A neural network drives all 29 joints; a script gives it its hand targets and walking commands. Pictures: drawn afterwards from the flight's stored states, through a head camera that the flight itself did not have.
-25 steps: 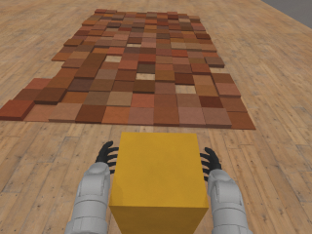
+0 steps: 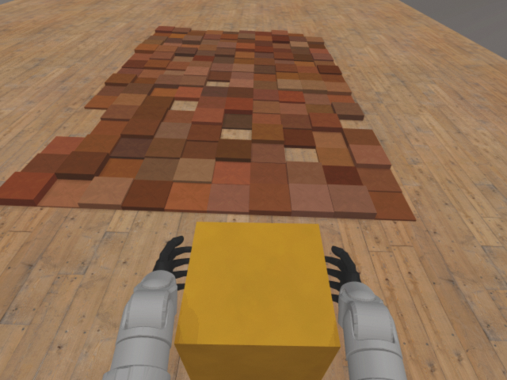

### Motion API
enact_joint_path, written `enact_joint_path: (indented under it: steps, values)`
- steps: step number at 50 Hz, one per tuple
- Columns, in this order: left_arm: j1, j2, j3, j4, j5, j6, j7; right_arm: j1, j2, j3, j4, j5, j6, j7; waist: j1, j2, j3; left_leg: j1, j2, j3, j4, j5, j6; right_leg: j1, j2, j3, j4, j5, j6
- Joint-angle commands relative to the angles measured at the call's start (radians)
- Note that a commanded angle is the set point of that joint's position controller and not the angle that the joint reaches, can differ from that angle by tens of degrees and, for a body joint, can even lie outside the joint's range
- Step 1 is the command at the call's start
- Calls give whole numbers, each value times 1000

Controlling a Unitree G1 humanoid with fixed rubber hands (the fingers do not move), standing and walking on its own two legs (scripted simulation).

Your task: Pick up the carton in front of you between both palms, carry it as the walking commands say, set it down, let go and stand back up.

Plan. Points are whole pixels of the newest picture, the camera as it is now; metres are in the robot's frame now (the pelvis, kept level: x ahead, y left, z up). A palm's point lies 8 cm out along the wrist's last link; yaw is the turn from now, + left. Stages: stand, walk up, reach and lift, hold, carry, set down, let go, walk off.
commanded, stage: reach and lift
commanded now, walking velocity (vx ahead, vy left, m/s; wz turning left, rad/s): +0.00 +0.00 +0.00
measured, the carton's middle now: (255, 311) +0.28 +0.00 -0.04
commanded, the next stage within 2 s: hold in 0.10 s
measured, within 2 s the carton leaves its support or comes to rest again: neither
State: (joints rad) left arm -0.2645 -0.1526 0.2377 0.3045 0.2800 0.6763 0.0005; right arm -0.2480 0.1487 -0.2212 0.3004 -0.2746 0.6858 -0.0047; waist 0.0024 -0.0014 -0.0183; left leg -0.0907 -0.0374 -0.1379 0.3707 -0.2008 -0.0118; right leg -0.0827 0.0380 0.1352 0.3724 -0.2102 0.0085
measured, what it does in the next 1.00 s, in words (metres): stands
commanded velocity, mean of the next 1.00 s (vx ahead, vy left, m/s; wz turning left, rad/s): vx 0.06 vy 0.00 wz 0.00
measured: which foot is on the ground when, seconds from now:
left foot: down 0.00-1.00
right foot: down 0.00-1.00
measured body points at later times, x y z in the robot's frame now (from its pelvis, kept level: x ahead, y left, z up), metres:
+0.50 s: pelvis -0.01 +0.00 +0.00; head -0.06 +0.00 +0.45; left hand +0.29 +0.15 +0.04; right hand +0.29 -0.15 +0.04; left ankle +0.01 +0.13 -0.75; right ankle +0.00 -0.13 -0.75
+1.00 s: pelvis +0.00 +0.00 +0.00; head -0.05 +0.00 +0.44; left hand +0.30 +0.15 +0.05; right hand +0.30 -0.15 +0.04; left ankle +0.00 +0.13 -0.74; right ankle +0.00 -0.13 -0.74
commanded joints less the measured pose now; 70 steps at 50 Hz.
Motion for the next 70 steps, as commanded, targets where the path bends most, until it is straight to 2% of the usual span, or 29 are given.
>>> enact_joint_path:
  steps: [1,5,10,16,28,45,46,47,48,49,50,52,53,55,56,57,58,59,60,61,62,63,64,65,66,67,68,69,70]
  values:
    - [-426,-946,-533,-17,-247,-14,-250,-484,939,529,-61,254,-31,245,-1,0,-232,79,-61,66,-34,246,-9,52,57,-60,-44,248,12]
    - [-428,-947,-542,-34,-253,-5,-249,-488,936,539,-80,259,-22,245,-1,0,-228,85,-60,64,-38,244,-9,57,58,-61,-47,243,12]
    - [-430,-947,-604,-122,-292,31,-238,-495,933,598,-164,293,13,239,-2,1,-257,126,-59,61,-48,297,-14,91,60,-60,-56,287,15]
    - [-433,-911,-530,-55,-247,68,-238,-497,887,525,-99,255,48,242,0,3,-130,76,-54,72,-73,134,-8,42,55,-65,-81,124,6]
    - [-530,-942,-527,-31,-249,55,-248,-598,917,526,-78,258,34,253,0,2,-176,76,-51,77,-55,91,-6,33,52,-70,-66,78,2]
    - [-497,-933,-525,-44,-250,58,-246,-563,917,522,-89,258,38,248,-1,1,-194,97,-54,74,-57,165,-9,60,53,-69,-68,157,6]
    - [-501,-928,-541,-50,-259,61,-245,-574,914,535,-95,268,41,247,-5,-16,-182,-38,115,57,29,22,9,-60,-119,-35,13,20,-7]
    - [-507,-928,-542,-58,-263,61,-242,-564,919,539,-100,270,42,244,-5,-23,-203,-66,104,27,14,-186,17,-85,-112,0,-18,-191,-18]
    - [-503,-933,-565,-87,-278,63,-239,-569,920,563,-136,285,44,241,-4,-22,-184,-121,92,27,6,-378,20,-143,-109,17,-40,-399,-26]
    - [-518,-934,-591,-118,-292,68,-234,-583,921,586,-164,301,49,237,-4,-24,-168,-163,87,31,14,-477,22,-177,-114,29,-50,-515,-32]
    - [-525,-931,-616,-152,-306,75,-228,-601,918,612,-200,320,56,233,-3,-35,-161,-180,89,46,42,-444,19,-190,-126,34,-49,-505,-38]
    - [-506,-918,-665,-221,-337,102,-211,-595,912,670,-267,360,85,221,0,-62,-227,-175,79,109,122,-277,9,-157,-151,31,-38,-391,-59]
    - [-495,-909,-690,-258,-356,124,-202,-587,905,700,-298,380,106,215,1,-76,-264,-183,73,135,153,-238,8,-138,-167,44,-34,-376,-73]
    - [-487,-883,-734,-323,-388,182,-185,-578,881,739,-352,420,161,204,3,-85,-268,-194,74,152,125,-278,14,-162,-181,43,-25,-417,-85]
    - [-490,-870,-753,-351,-403,214,-179,-581,865,753,-381,438,192,199,1,-51,-247,-176,105,115,76,-320,26,-213,-169,12,17,-421,-76]
    - [-499,-858,-767,-371,-421,247,-175,-579,848,760,-399,454,224,194,-4,33,-226,-115,173,22,17,-371,51,-308,-131,-58,120,-378,-51]
    - [-507,-846,-785,-390,-445,281,-171,-555,829,762,-404,465,257,187,-16,174,-218,-29,259,-119,-77,-399,93,-419,-78,-167,289,-278,-19]
    - [-522,-839,-809,-419,-476,314,-172,-526,813,763,-410,470,286,177,-22,264,-189,44,334,-236,-109,-281,147,-517,-54,-232,333,-263,-1]
    - [-532,-846,-832,-441,-512,342,-173,-509,805,765,-440,473,313,166,-25,244,-165,69,351,-247,-95,-139,178,-544,-58,-251,273,-286,-3]
    - [-519,-860,-849,-461,-544,362,-174,-505,805,778,-487,483,339,155,-22,194,-182,61,336,-185,-58,-30,175,-479,-58,-262,180,-251,-9]
    - [-494,-871,-854,-482,-568,380,-174,-499,811,791,-535,495,362,147,-17,148,-231,19,299,-82,1,34,150,-337,-47,-286,93,-173,-11]
    - [-459,-882,-851,-498,-582,399,-172,-492,820,802,-575,511,385,144,-7,108,-294,-68,247,40,80,22,107,-150,-50,-289,41,-110,-17]
    - [-427,-887,-844,-509,-575,415,-165,-498,828,820,-610,532,409,147,6,19,-329,-162,172,176,235,75,58,2,-108,-179,-29,-106,-49]
    - [-383,-867,-824,-512,-552,429,-158,-512,842,834,-632,555,432,156,20,-183,-344,-409,115,273,450,86,6,215,-263,36,3,82,-124]
    - [-337,-863,-819,-518,-536,446,-149,-488,844,836,-639,574,450,165,29,-297,-312,-644,64,308,521,-213,-10,363,-367,182,-19,385,-191]
    - [-329,-860,-820,-563,-527,459,-140,-481,855,844,-655,592,461,174,36,-258,-264,-762,63,262,506,-392,1,411,-407,226,-29,494,-244]
    - [-346,-876,-834,-609,-527,472,-133,-478,861,842,-666,602,469,180,42,-166,-243,-793,77,253,452,-445,8,426,-404,201,-13,495,-242]
    - [-348,-896,-840,-646,-536,484,-132,-449,860,831,-672,606,478,181,42,-113,-260,-759,82,257,364,-405,10,425,-390,150,-2,453,-212]
    - [-337,-898,-844,-682,-544,493,-133,-405,863,824,-680,604,484,180,38,-117,-280,-670,72,275,267,-304,7,389,-371,82,-6,414,-173]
